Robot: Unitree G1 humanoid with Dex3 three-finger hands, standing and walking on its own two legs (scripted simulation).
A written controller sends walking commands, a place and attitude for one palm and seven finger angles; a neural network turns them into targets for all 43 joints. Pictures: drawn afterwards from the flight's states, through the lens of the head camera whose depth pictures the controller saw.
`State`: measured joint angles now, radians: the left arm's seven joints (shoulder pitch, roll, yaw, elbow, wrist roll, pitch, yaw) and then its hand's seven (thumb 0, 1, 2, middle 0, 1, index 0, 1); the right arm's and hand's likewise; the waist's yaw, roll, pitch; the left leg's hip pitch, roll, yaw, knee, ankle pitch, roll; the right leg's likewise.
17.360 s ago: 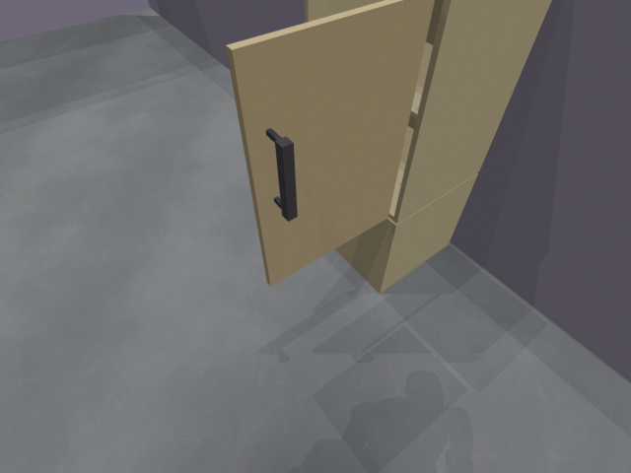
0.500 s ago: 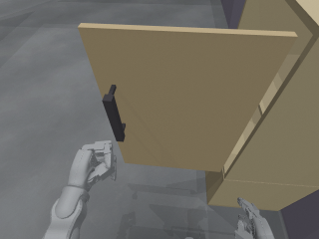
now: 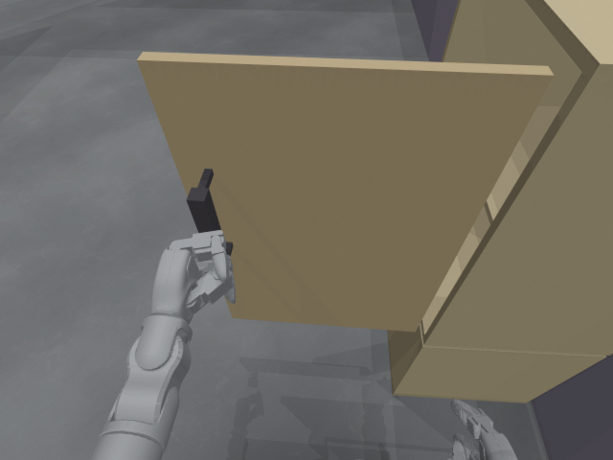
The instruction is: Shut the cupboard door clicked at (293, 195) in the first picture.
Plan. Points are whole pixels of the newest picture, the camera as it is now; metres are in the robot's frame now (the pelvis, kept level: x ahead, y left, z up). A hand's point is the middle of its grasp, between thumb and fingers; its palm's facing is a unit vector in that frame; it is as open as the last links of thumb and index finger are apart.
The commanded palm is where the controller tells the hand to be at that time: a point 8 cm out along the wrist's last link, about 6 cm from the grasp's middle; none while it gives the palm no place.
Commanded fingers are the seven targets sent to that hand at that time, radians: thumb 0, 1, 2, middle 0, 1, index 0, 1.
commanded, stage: bring the fist close to the handle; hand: left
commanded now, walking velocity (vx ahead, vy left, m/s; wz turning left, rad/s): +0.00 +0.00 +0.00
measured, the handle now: (215, 227) +0.42 +0.14 +0.06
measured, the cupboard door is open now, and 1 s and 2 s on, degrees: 89 80 68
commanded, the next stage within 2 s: push the door shut along its arc in 0.20 s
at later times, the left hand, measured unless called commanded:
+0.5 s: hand (237, 281) +0.33 +0.10 +0.06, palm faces -0.15 -0.99 -0.04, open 3.1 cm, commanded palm +0.33 +0.16 +0.07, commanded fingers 0.00 0.90 0.90 -1.30 -1.50 -1.30 -1.50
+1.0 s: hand (252, 238) +0.40 +0.09 +0.06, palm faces -0.25 -0.97 -0.06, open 3.1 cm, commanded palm +0.39 +0.14 +0.07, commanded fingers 0.00 0.90 0.90 -1.30 -1.50 -1.30 -1.50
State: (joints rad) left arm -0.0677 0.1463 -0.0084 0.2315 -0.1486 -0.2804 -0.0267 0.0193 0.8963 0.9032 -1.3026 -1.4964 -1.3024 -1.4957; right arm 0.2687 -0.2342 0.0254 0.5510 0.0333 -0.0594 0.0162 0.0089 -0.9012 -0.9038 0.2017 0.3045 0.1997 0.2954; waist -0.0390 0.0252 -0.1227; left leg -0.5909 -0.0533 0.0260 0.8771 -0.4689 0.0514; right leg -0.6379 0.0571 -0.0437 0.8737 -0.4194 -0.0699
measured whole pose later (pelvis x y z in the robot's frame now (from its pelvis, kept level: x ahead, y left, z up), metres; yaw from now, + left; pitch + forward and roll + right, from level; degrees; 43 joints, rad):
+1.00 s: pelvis -0.02 +0.01 +0.00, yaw +1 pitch +13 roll +0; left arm -0.58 0.20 0.01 0.81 -0.15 -0.35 -0.17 0.02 0.90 0.90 -1.30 -1.50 -1.30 -1.50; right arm 0.32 -0.26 0.01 0.64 0.04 -0.03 0.01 0.01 -0.90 -0.90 0.20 0.30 0.20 0.30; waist -0.09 0.02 -0.09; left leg -0.69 -0.07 0.02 0.91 -0.44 0.06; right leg -0.72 0.04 -0.06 0.89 -0.40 -0.06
